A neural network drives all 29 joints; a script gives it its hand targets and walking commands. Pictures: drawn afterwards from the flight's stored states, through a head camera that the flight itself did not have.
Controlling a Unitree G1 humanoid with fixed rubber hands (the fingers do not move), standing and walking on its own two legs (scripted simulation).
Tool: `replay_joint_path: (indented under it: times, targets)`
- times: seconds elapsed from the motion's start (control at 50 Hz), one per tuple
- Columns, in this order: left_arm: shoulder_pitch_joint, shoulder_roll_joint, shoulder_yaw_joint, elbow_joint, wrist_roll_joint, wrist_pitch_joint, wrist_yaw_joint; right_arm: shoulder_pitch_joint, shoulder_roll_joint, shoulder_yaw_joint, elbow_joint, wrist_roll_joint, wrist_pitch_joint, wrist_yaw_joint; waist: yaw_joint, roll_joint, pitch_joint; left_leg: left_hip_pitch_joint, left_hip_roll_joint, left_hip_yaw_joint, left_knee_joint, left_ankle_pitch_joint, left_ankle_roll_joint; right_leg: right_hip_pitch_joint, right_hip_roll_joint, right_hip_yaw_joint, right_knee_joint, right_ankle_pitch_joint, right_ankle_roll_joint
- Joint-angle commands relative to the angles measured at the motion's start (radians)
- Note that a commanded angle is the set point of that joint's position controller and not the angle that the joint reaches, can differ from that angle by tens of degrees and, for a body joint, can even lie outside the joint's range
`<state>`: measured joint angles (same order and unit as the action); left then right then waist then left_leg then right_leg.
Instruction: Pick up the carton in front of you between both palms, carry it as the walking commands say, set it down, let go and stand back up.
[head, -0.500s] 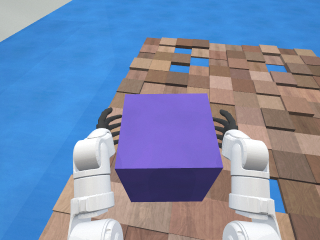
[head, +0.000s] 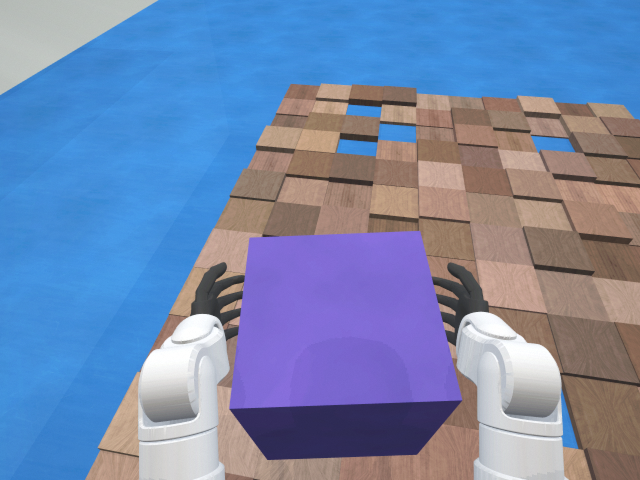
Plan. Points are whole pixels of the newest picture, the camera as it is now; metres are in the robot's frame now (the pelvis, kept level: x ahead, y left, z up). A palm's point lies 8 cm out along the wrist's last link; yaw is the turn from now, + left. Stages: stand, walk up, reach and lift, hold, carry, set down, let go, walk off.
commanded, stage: carry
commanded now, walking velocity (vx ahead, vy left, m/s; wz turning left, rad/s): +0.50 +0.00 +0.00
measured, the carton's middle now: (338, 353) +0.27 +0.00 +0.01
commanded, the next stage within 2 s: none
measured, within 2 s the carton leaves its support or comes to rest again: neither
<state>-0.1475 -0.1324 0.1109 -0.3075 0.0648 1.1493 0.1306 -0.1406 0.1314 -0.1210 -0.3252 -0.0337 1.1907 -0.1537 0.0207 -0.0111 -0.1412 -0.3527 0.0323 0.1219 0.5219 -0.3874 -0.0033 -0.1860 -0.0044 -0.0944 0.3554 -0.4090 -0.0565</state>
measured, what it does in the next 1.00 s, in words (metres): walks ahead: left foot, then right foot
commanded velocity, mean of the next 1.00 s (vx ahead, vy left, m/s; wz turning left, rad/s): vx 0.50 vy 0.00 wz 0.00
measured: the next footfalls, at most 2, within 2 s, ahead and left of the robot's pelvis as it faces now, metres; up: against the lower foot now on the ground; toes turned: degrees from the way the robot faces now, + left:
left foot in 0.08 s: +0.10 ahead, +0.11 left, -0.02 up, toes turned +9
right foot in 0.50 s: +0.48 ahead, -0.13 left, +0.01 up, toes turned -11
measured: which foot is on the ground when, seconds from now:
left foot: up 0.00-0.06, down 0.08-0.54, up 0.56-1.00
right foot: down 0.00-0.10, up 0.12-0.48, down 0.50-1.00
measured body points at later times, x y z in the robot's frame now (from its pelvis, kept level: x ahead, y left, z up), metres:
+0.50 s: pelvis +0.26 -0.02 -0.03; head +0.22 -0.02 +0.41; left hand +0.50 +0.14 +0.06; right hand +0.50 -0.16 +0.06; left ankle +0.07 +0.10 -0.76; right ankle +0.44 -0.12 -0.73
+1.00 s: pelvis +0.51 -0.03 +0.01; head +0.51 -0.02 +0.46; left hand +0.84 +0.13 +0.12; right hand +0.85 -0.18 +0.12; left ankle +0.63 +0.09 -0.71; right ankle +0.44 -0.12 -0.73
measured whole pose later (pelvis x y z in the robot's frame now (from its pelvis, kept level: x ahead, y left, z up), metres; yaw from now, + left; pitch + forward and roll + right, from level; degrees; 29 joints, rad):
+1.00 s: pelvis +0.51 -0.03 +0.01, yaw +0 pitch +4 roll -1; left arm -0.43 -0.11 0.20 -0.11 0.05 1.08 0.15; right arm -0.43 0.10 -0.22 -0.13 -0.04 1.12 -0.17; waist 0.02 0.01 -0.09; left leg -0.56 0.09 0.10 0.58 -0.10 0.02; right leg -0.16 0.00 -0.20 0.38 -0.30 -0.04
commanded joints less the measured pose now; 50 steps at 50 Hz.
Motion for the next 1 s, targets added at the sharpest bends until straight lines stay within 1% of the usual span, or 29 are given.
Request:
replay_joint_path:
  times: [0.0,0.02,0.04,0.06,0.08,0.1,0.12,0.14,0.16,0.2,0.24,0.3,0.38,0.42,0.44,0.46,0.48,0.5,0.52,0.54,0.56,0.58,0.6,0.66,0.78,0.86,0.92,0.96,0.98]
  targets:
    - [-0.318,-0.813,-0.661,-0.227,-0.284,0.029,-0.11,-0.34,0.852,0.65,-0.186,0.245,-0.018,0.102,-0.023,-0.032,-0.231,0.308,-0.014,0.07,-0.17,0.134,0.001,0.048,-0.156,0.066,0.043,-0.051,-0.039]
    - [-0.3,-0.793,-0.659,-0.234,-0.278,0.04,-0.115,-0.304,0.837,0.649,-0.19,0.241,-0.011,0.105,-0.042,0.024,-0.233,0.479,0.05,-0.014,-0.153,0.053,0.031,-0.12,-0.125,0.012,0.175,-0.063,-0.008]
    - [-0.286,-0.775,-0.654,-0.24,-0.276,0.053,-0.12,-0.264,0.808,0.644,-0.185,0.232,-0.003,0.107,-0.058,0.186,-0.199,0.549,0.213,-0.285,-0.253,-0.161,0.091,-0.308,-0.071,-0.051,0.355,-0.096,0.034]
    - [-0.294,-0.761,-0.655,-0.249,-0.278,0.064,-0.123,-0.259,0.794,0.643,-0.192,0.228,0.004,0.108,-0.06,0.277,-0.11,0.579,0.339,-0.52,-0.352,-0.189,0.159,-0.537,-0.019,-0.053,0.423,-0.151,0.062]
    - [-0.326,-0.761,-0.656,-0.265,-0.28,0.071,-0.126,-0.308,0.802,0.66,-0.218,0.237,0.01,0.11,-0.063,0.22,-0.048,0.549,0.394,-0.561,-0.353,-0.055,0.214,-0.611,-0.053,0.021,0.499,-0.169,0.047]
    - [-0.337,-0.763,-0.655,-0.26,-0.287,0.078,-0.13,-0.342,0.803,0.671,-0.242,0.245,0.014,0.11,-0.059,0.148,-0.041,0.511,0.402,-0.559,-0.351,0.031,0.238,-0.618,-0.076,0.034,0.547,-0.17,0.04]
    - [-0.322,-0.758,-0.65,-0.229,-0.285,0.081,-0.132,-0.369,0.798,0.677,-0.251,0.252,0.018,0.111,-0.055,0.088,-0.034,0.474,0.38,-0.52,-0.361,0.016,0.229,-0.62,-0.08,0.035,0.594,-0.146,0.042]
    - [-0.295,-0.757,-0.638,-0.201,-0.278,0.082,-0.133,-0.38,0.796,0.687,-0.254,0.261,0.02,0.114,-0.052,0.059,-0.042,0.425,0.361,-0.473,-0.382,-0.082,0.211,-0.602,-0.096,0.042,0.619,-0.097,0.041]
    - [-0.274,-0.764,-0.632,-0.193,-0.272,0.08,-0.134,-0.386,0.802,0.702,-0.265,0.272,0.019,0.117,-0.049,0.076,-0.048,0.401,0.353,-0.436,-0.407,-0.146,0.197,-0.596,-0.11,0.035,0.624,-0.027,0.043]
    - [-0.256,-0.787,-0.631,-0.206,-0.264,0.069,-0.13,-0.398,0.822,0.728,-0.289,0.297,0.012,0.127,-0.046,0.123,-0.047,0.394,0.321,-0.333,-0.425,-0.091,0.171,-0.61,-0.126,0.008,0.619,0.07,0.051]
    - [-0.267,-0.795,-0.641,-0.239,-0.264,0.057,-0.124,-0.389,0.817,0.734,-0.301,0.309,0.003,0.134,-0.046,0.12,-0.024,0.395,0.281,-0.234,-0.41,0.057,0.155,-0.627,-0.125,-0.022,0.6,0.137,0.06]
    - [-0.274,-0.774,-0.655,-0.289,-0.27,0.049,-0.115,-0.36,0.802,0.729,-0.309,0.31,-0.003,0.131,-0.044,0.116,0.012,0.369,0.237,-0.14,-0.384,0.284,0.146,-0.593,-0.113,-0.058,0.528,0.22,0.065]
    - [-0.209,-0.7,-0.646,-0.283,-0.259,0.066,-0.102,-0.262,0.728,0.69,-0.274,0.271,0.008,0.11,-0.038,0.203,0.036,0.308,0.203,-0.017,-0.373,0.522,0.11,-0.387,-0.062,-0.131,0.316,0.313,0.04]
    - [-0.196,-0.671,-0.641,-0.272,-0.266,0.071,-0.101,-0.241,0.696,0.668,-0.267,0.245,0.011,0.099,-0.018,0.224,-0.021,0.302,0.196,0.054,-0.177,0.841,0.077,-0.187,0.0,-0.186,0.277,0.291,0.016]
    - [-0.181,-0.657,-0.632,-0.253,-0.265,0.069,-0.1,-0.245,0.682,0.665,-0.268,0.238,0.012,0.093,0.008,0.171,-0.105,0.266,0.145,0.108,0.04,0.91,0.046,0.0,0.054,-0.221,0.223,0.241,0.006]
    - [-0.183,-0.649,-0.625,-0.245,-0.262,0.063,-0.099,-0.261,0.665,0.662,-0.272,0.236,0.011,0.088,0.036,0.057,-0.214,0.104,0.087,0.092,0.302,0.714,0.012,0.264,-0.02,-0.076,0.174,0.186,-0.014]
    - [-0.214,-0.631,-0.625,-0.25,-0.269,0.053,-0.099,-0.279,0.68,0.674,-0.293,0.242,0.007,0.086,0.013,-0.266,-0.293,-0.129,-0.041,0.063,0.655,0.232,-0.032,0.4,-0.333,0.474,0.001,0.044,-0.128]
    - [-0.226,-0.661,-0.637,-0.245,-0.291,0.044,-0.106,-0.304,0.689,0.687,-0.292,0.249,0.0,0.086,0.002,-0.288,-0.297,-0.276,-0.067,-0.077,0.875,-0.039,-0.009,0.409,-0.413,0.667,-0.111,0.175,-0.196]
    - [-0.261,-0.716,-0.649,-0.243,-0.312,0.033,-0.117,-0.333,0.725,0.681,-0.276,0.245,-0.013,0.088,-0.004,-0.179,-0.291,-0.324,0.026,-0.134,0.934,-0.039,0.026,0.364,-0.406,0.567,-0.081,0.241,-0.175]
    - [-0.312,-0.738,-0.661,-0.252,-0.316,0.019,-0.124,-0.362,0.758,0.681,-0.253,0.243,-0.027,0.092,-0.004,-0.079,-0.264,-0.297,0.065,-0.164,0.91,-0.018,0.042,0.257,-0.386,0.475,-0.071,0.256,-0.13]
    - [-0.382,-0.763,-0.668,-0.253,-0.318,0.004,-0.127,-0.403,0.784,0.684,-0.239,0.246,-0.041,0.096,-0.021,-0.032,-0.245,-0.27,0.094,-0.172,0.845,0.035,0.048,0.165,-0.364,0.401,-0.069,0.173,-0.11]
    - [-0.417,-0.774,-0.659,-0.226,-0.31,-0.01,-0.125,-0.438,0.793,0.688,-0.222,0.248,-0.053,0.098,-0.027,-0.018,-0.237,-0.219,0.118,-0.161,0.751,0.058,0.042,0.071,-0.333,0.334,-0.106,0.043,-0.084]
    - [-0.455,-0.772,-0.648,-0.207,-0.306,-0.024,-0.123,-0.473,0.793,0.687,-0.199,0.241,-0.066,0.096,-0.028,-0.058,-0.228,-0.21,0.109,-0.12,0.708,0.091,0.04,0.027,-0.313,0.268,-0.136,0.008,-0.082]
    - [-0.519,-0.716,-0.599,-0.131,-0.286,-0.049,-0.104,-0.548,0.759,0.651,-0.126,0.211,-0.098,0.072,-0.017,-0.097,-0.205,-0.251,0.105,-0.078,0.575,0.143,0.036,0.014,-0.295,0.162,-0.157,-0.01,-0.109]
    - [-0.642,-0.604,-0.512,0.018,-0.22,-0.073,-0.038,-0.707,0.669,0.575,0.02,0.18,-0.123,0.014,0.002,-0.074,-0.156,-0.295,0.089,-0.043,0.235,0.265,0.024,0.097,-0.28,0.114,-0.181,0.078,-0.154]
    - [-0.72,-0.577,-0.468,0.096,-0.199,-0.069,0.001,-0.793,0.632,0.515,0.094,0.175,-0.117,-0.014,0.029,-0.064,-0.143,-0.299,0.064,-0.019,0.103,0.316,0.022,0.18,-0.257,0.096,-0.147,0.147,-0.143]
    - [-0.787,-0.577,-0.436,0.161,-0.189,-0.069,0.018,-0.847,0.616,0.456,0.158,0.162,-0.115,-0.024,0.045,-0.072,-0.152,-0.271,0.034,0.002,0.033,0.279,0.027,0.236,-0.244,0.089,-0.062,0.289,-0.137]
    - [-0.845,-0.6,-0.435,0.179,-0.199,-0.073,0.021,-0.876,0.627,0.429,0.188,0.162,-0.117,-0.024,0.035,-0.081,-0.18,-0.194,0.014,0.027,-0.045,0.217,0.04,0.255,-0.238,0.082,0.036,0.377,-0.12]
    - [-0.873,-0.617,-0.44,0.184,-0.205,-0.074,0.021,-0.867,0.636,0.419,0.214,0.162,-0.119,-0.025,0.007,-0.043,-0.226,-0.036,-0.017,0.062,-0.125,0.202,0.055,0.211,-0.203,0.031,0.17,0.415,-0.089]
